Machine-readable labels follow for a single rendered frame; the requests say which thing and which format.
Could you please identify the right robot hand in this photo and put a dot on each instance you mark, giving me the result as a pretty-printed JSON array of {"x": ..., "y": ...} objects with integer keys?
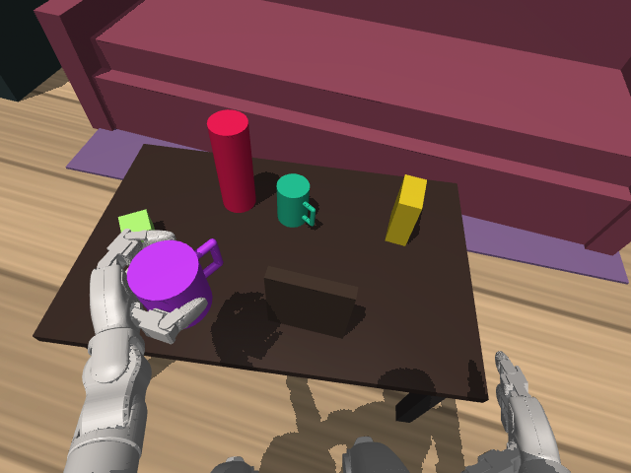
[{"x": 529, "y": 433}]

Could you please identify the left robot hand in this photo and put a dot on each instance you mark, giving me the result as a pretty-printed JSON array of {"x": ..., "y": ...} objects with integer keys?
[{"x": 113, "y": 304}]

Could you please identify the coffee table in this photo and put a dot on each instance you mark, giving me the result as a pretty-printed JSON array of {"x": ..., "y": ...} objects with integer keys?
[{"x": 413, "y": 327}]

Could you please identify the left robot arm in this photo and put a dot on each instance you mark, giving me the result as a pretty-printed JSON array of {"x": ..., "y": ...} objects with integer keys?
[{"x": 110, "y": 431}]

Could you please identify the sofa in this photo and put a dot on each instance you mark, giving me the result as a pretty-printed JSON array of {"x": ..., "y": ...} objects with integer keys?
[{"x": 525, "y": 104}]

